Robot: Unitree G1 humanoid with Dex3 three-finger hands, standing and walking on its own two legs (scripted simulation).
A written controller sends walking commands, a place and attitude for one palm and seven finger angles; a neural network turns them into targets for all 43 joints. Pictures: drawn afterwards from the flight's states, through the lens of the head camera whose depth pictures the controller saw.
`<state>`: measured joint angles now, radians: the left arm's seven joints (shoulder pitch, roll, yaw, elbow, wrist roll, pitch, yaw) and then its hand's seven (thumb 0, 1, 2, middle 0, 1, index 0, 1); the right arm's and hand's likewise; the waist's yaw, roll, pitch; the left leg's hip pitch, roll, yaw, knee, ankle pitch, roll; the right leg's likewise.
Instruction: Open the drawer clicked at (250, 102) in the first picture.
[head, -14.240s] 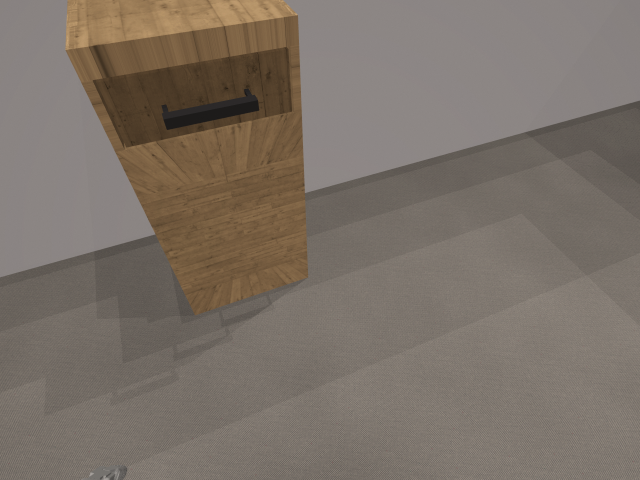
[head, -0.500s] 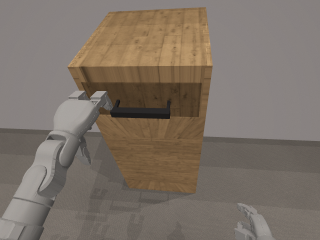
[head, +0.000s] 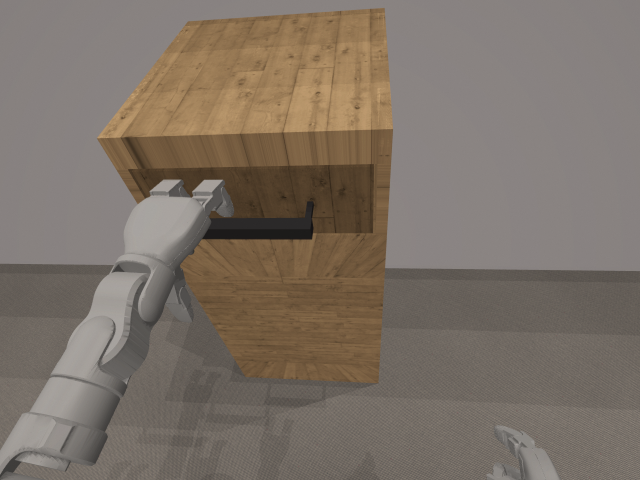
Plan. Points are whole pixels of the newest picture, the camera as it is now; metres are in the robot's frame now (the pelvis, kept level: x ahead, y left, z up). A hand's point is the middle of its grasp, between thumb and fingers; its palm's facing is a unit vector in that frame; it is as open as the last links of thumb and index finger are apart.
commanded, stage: move the hooked fingers above the handle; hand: left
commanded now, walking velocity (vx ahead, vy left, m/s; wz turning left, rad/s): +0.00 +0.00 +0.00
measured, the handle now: (254, 218) +0.49 +0.18 +0.03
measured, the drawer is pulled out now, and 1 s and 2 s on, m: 0.00 0.00 0.00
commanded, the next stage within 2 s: none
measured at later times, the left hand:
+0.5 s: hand (228, 231) +0.40 +0.18 +0.09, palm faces +0.02 -0.05 -1.00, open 13.8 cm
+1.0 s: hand (248, 214) +0.45 +0.16 +0.08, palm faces +0.02 -0.05 -1.00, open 13.8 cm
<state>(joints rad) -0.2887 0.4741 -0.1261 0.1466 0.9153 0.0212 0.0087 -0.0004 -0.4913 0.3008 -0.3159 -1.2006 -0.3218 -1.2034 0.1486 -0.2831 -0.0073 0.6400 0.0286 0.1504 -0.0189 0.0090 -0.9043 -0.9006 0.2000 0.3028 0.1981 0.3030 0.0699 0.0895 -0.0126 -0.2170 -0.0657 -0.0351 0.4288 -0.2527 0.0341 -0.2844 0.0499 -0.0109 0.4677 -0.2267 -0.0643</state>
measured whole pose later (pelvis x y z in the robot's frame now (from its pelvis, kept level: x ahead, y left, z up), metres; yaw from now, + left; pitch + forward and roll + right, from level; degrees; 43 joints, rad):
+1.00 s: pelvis +0.02 +0.01 -0.01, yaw -1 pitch +8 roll +1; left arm -0.62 0.34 -0.23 0.60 0.99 0.10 0.14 0.00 -0.49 0.30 -0.36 -1.24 -0.32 -1.20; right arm 0.22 -0.25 -0.01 0.67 0.03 0.17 -0.02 0.01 -0.90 -0.90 0.20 0.30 0.20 0.30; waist 0.01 0.06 -0.08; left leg -0.33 -0.07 0.00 0.51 -0.32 0.05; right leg -0.40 0.05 0.02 0.55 -0.29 -0.05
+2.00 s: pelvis +0.02 +0.00 -0.01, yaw -1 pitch +7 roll +1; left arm -0.63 0.37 -0.20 0.63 0.98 0.13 0.12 0.00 -0.49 0.30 -0.31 -1.20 -0.32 -1.20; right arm 0.20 -0.25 -0.01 0.66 0.04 0.17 -0.04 0.01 -0.90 -0.90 0.20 0.30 0.20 0.30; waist 0.01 0.06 -0.08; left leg -0.30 -0.06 0.00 0.48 -0.30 0.04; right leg -0.39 0.05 0.01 0.54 -0.27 -0.06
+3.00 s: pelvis +0.01 +0.00 -0.01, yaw -1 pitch +6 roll +1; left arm -0.64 0.35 -0.25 0.61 0.97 0.08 0.08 0.00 -0.49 0.30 -0.31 -1.20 -0.32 -1.20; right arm 0.21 -0.26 -0.01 0.66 0.04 0.16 -0.05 0.01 -0.90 -0.90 0.20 0.30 0.20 0.30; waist 0.02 0.06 -0.07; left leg -0.30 -0.07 -0.02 0.49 -0.30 0.04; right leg -0.38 0.05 0.00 0.55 -0.27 -0.06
